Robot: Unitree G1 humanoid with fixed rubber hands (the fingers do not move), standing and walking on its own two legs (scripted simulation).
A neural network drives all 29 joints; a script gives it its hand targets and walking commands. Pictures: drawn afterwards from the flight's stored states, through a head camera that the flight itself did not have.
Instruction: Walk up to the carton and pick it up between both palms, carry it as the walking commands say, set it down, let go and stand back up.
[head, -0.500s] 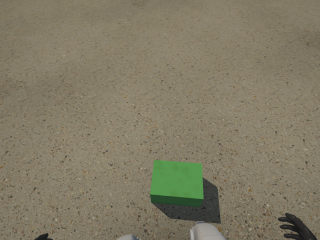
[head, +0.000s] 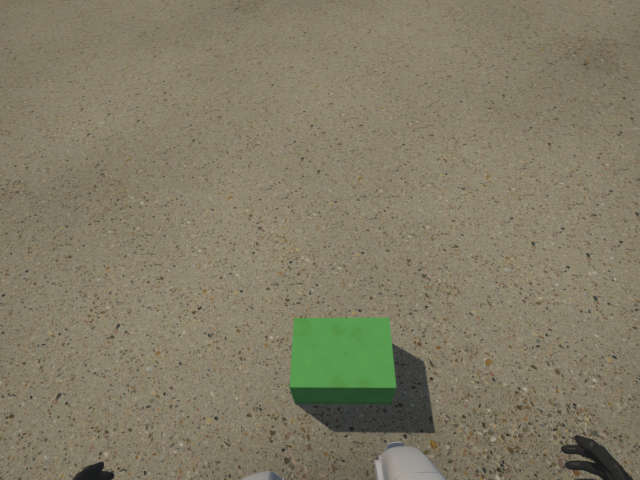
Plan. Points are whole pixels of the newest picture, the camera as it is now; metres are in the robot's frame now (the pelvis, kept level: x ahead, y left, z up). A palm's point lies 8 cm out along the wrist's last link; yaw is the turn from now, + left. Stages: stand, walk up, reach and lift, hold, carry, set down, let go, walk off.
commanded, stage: walk up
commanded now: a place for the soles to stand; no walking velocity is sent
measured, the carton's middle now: (341, 360) +0.51 -0.03 -0.66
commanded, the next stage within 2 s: none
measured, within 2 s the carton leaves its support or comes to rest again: neither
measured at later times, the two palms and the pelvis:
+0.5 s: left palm out of the picture +0.11 +0.33 -0.07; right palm out of the picture +0.10 -0.32 -0.08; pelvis +0.00 +0.01 +0.00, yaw -1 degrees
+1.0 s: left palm out of the picture +0.12 +0.33 -0.07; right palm out of the picture +0.10 -0.33 -0.07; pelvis +0.01 +0.00 +0.00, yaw -2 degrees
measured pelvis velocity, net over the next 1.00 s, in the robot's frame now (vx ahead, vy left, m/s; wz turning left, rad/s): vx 0.01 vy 0.00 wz -0.04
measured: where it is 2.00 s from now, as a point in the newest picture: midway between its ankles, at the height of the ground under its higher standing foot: outside the picture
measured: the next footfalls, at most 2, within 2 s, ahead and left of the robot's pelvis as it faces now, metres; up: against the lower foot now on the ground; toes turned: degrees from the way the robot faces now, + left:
left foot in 1.44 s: +0.16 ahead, +0.12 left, +0.00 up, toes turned +0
